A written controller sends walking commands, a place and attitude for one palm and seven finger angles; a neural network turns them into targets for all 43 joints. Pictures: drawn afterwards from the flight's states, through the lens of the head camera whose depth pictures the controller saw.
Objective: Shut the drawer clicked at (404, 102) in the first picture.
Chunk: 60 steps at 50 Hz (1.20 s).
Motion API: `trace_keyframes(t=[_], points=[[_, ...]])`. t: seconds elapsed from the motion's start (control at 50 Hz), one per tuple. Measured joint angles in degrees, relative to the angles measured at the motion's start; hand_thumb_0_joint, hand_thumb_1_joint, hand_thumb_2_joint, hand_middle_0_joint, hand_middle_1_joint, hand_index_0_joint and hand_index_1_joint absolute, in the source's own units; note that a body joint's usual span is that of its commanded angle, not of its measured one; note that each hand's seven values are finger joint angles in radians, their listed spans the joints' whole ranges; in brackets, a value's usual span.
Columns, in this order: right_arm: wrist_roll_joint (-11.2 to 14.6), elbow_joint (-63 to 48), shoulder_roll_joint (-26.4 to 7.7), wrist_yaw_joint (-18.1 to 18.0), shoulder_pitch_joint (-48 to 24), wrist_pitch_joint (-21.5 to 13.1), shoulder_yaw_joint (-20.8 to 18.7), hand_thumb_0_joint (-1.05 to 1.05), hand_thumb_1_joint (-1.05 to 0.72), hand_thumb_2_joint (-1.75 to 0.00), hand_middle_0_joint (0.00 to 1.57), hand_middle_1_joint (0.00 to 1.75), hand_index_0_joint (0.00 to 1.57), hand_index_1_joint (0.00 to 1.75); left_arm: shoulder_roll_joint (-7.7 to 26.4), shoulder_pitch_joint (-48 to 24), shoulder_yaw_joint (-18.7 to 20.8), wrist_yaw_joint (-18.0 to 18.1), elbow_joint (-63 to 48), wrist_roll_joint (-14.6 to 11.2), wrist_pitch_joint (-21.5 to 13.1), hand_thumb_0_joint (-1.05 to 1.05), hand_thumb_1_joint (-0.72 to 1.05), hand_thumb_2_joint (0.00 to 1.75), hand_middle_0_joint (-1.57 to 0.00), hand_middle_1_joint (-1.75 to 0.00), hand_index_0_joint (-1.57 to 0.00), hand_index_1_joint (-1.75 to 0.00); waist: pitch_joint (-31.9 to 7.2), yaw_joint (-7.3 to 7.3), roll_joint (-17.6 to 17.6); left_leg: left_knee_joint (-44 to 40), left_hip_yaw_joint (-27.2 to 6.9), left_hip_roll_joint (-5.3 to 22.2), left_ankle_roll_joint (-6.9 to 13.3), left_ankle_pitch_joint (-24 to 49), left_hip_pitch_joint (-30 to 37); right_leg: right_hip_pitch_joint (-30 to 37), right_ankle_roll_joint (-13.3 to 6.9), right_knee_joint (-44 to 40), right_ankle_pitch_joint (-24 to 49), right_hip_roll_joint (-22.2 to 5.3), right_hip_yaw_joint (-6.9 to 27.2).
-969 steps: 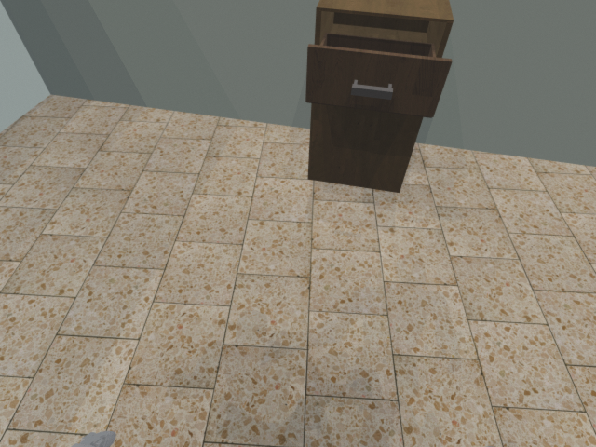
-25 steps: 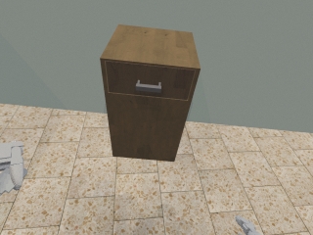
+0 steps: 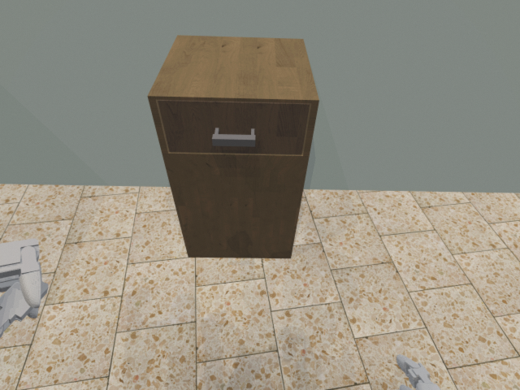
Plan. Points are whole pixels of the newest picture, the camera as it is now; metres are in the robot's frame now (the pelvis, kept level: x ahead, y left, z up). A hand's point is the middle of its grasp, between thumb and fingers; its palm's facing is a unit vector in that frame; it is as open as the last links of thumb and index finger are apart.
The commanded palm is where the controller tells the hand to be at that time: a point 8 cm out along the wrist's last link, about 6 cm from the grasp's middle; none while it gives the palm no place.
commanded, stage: stop stepping back and stand still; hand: left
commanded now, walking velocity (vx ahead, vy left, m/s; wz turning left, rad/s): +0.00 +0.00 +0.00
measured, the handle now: (234, 135) +0.79 +0.11 -0.06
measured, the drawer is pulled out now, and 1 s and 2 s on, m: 0.00 0.00 0.00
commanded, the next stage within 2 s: let the arm hang, fingers relaxed in 0.58 s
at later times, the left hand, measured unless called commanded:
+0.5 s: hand (67, 262) +0.22 +0.24 +0.16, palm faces +0.31 -0.82 -0.49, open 3.2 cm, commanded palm +0.16 +0.28 +0.18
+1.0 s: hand out of the picture +0.05 +0.20 -0.17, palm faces +0.04 -0.98 -0.21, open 3.2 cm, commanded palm none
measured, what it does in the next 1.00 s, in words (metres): stands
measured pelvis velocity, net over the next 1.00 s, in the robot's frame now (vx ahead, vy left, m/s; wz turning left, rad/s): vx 0.00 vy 0.01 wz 0.03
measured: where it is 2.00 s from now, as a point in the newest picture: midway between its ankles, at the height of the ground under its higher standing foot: outside the picture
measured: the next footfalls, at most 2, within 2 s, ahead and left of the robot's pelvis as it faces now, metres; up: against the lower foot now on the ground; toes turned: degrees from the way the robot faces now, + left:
none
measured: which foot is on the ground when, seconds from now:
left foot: down 0.00-1.00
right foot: down 0.00-1.00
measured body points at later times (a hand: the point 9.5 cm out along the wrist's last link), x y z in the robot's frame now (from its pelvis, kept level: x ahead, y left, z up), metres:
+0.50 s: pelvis +0.02 +0.00 +0.01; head +0.05 +0.00 +0.46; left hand +0.20 +0.28 +0.19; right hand +0.20 -0.23 -0.07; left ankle +0.04 +0.12 -0.73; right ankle -0.01 -0.09 -0.73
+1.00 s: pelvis +0.00 +0.01 +0.00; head +0.03 +0.02 +0.45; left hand +0.05 +0.25 -0.15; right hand +0.08 -0.25 -0.13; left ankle +0.04 +0.12 -0.73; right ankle -0.01 -0.09 -0.73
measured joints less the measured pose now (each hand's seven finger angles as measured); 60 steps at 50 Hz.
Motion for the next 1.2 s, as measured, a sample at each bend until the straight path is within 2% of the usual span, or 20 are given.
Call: trace_keyframes(t=[0.14,0.26,0.42,0.68,0.7,0.72,0.76,0.8,0.86,0.92,0.98,1.0,1.08,1.2], points=[[-0.33,-2.66,1.32,0.79,-2.65,-1.27,0.64,0.01,-0.91,-0.90,0.21,0.30,0.21,0.30,0.93,0.77,-1.41,-0.60,-1.80,0.28,-0.45,0.01,0.89,0.90,-1.40,-1.60,-1.41,-1.60,1.01,0.12,0.27,-2.74,-0.07,0.72,-0.52,0.74,0.64,1.19,-0.50,-4.15,1.64,0.88,0.00],[-0.02,-4.22,1.60,0.92,-4.83,-0.03,0.61,0.01,-0.90,-0.90,0.21,0.30,0.21,0.30,1.93,1.64,-1.28,-0.85,-2.02,-0.62,-0.25,0.01,0.89,0.90,-1.40,-1.60,-1.41,-1.60,1.34,0.09,0.88,-3.73,0.18,0.87,-0.57,0.53,1.24,1.99,-0.42,-5.82,1.94,1.08,0.29],[0.25,-5.11,1.15,0.53,-5.36,1.48,0.47,0.01,-0.90,-0.90,0.21,0.30,0.21,0.30,1.64,1.71,-1.39,-0.80,-1.91,-0.84,1.23,0.01,0.89,0.90,-1.40,-1.60,-1.41,-1.60,1.97,0.55,0.84,-5.19,0.44,0.36,-0.24,0.79,2.04,2.64,-0.01,-7.01,2.12,0.62,0.52],[0.35,-4.89,1.13,0.25,-4.23,2.39,0.43,0.01,-0.90,-0.90,0.21,0.30,0.21,0.30,2.14,2.55,-1.13,-0.66,-2.62,-1.10,1.26,0.01,0.89,0.90,-1.40,-1.60,-1.40,-1.60,2.11,0.07,0.87,-5.51,0.10,-0.10,0.26,1.18,1.86,3.01,0.50,-8.10,2.79,0.22,0.15],[0.69,-3.71,0.47,1.33,-4.27,1.21,0.10,0.01,-0.90,-0.90,0.21,0.30,0.21,0.30,2.62,0.82,-2.44,-1.56,0.57,-0.28,0.32,0.01,0.89,0.90,-1.40,-1.60,-1.40,-1.60,1.62,0.25,1.39,-4.64,-0.16,-0.24,0.37,1.13,0.78,2.01,0.59,-7.13,2.68,0.06,-0.15],[0.97,-2.17,-0.74,2.69,-4.56,0.90,-0.27,0.01,-0.90,-0.90,0.21,0.30,0.21,0.30,3.12,-2.52,-4.89,-3.17,6.32,0.60,0.95,0.01,0.89,0.90,-1.40,-1.60,-1.40,-1.60,1.01,0.61,2.22,-3.27,-0.49,-0.58,0.54,0.80,-0.53,0.80,0.68,-5.55,2.05,-0.32,-0.52],[0.81,1.39,-3.11,4.46,-5.73,2.44,-0.66,0.01,-0.90,-0.90,0.21,0.30,0.21,0.30,2.40,-9.95,-10.28,-5.78,21.63,2.03,5.16,0.00,0.89,0.90,-1.39,-1.59,-1.39,-1.59,-0.29,1.08,3.95,-0.61,-0.93,-1.27,0.97,-0.14,-2.58,-1.26,0.92,-2.25,0.41,-1.10,-1.02],[0.26,4.38,-4.35,5.15,-6.75,4.55,-0.54,0.01,-0.90,-0.90,0.21,0.30,0.21,0.30,0.21,-15.68,-14.14,-7.02,37.90,2.90,9.81,0.00,0.90,0.90,-1.36,-1.56,-1.37,-1.56,-1.08,0.75,4.79,1.24,-1.14,-1.72,1.30,-0.89,-3.58,-2.32,1.11,0.07,-0.76,-1.62,-1.26],[-0.63,7.33,-4.04,5.42,-6.88,6.60,-0.32,0.01,-0.91,-0.90,0.21,0.30,0.21,0.30,-2.96,-19.93,-17.75,-7.60,57.63,3.48,14.27,0.00,0.90,0.90,-1.29,-1.50,-1.29,-1.49,-0.67,-0.37,3.62,2.14,-1.17,-1.97,1.21,-1.24,-3.43,-2.42,1.00,1.61,-1.50,-1.93,-1.29],[-1.27,10.09,-2.74,5.11,-5.81,7.69,-0.01,0.00,-0.91,-0.90,0.21,0.30,0.21,0.30,-6.17,-20.67,-20.49,-7.81,70.95,3.28,15.95,0.01,0.91,0.90,-1.20,-1.40,-1.20,-1.40,0.91,-1.04,1.40,1.13,-1.13,-1.81,1.03,-0.68,-2.29,-1.46,0.93,0.82,-0.97,-1.75,-1.23],[-1.31,13.73,-1.25,4.65,-4.07,8.33,0.39,0.00,-0.91,-0.90,0.20,0.30,0.20,0.30,-9.01,-19.71,-22.44,-7.47,79.84,3.54,16.04,0.01,0.91,0.90,-1.09,-1.30,-1.10,-1.29,2.49,-0.79,-0.37,-0.97,-1.38,-1.38,0.84,0.53,-1.11,0.03,0.69,-1.95,0.59,-1.18,-1.45],[-1.24,15.05,-0.62,4.46,-3.32,8.46,0.46,0.00,-0.91,-0.90,0.20,0.30,0.20,0.30,-9.33,-19.36,-21.14,-6.52,81.95,2.50,15.67,0.01,0.91,0.90,-1.05,-1.27,-1.06,-1.26,2.91,-0.47,-0.82,-1.68,-1.60,-1.21,0.74,0.98,-0.87,0.50,0.56,-3.03,1.18,-0.94,-1.65],[-1.14,19.90,1.37,3.91,-0.78,9.07,0.45,0.00,-0.91,-0.90,0.20,0.30,0.20,0.30,-7.64,-17.96,-20.32,-6.99,87.95,2.24,14.50,0.01,0.90,0.90,-0.90,-1.11,-0.91,-1.13,4.10,0.89,-0.96,-3.87,-2.34,-0.74,0.41,2.42,-0.08,2.14,0.19,-6.76,3.25,-0.24,-2.35],[-0.70,24.11,2.94,3.56,0.84,8.92,0.06,0.00,-0.91,-0.90,0.20,0.30,0.20,0.30,-7.41,-16.02,-21.03,-7.44,94.00,2.19,13.99,0.01,0.91,0.90,-0.68,-0.85,-0.68,-0.86,4.65,1.07,0.67,-5.99,-2.07,-0.85,0.56,3.51,1.34,3.42,0.29,-8.83,4.46,-0.29,-2.09]])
